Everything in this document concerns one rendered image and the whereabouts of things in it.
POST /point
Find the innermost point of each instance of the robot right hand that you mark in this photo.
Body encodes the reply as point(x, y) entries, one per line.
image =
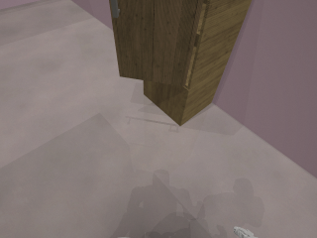
point(243, 233)

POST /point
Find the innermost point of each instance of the cupboard door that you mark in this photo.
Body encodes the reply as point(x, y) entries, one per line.
point(154, 39)

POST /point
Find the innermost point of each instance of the handle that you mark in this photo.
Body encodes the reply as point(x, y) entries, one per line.
point(115, 9)

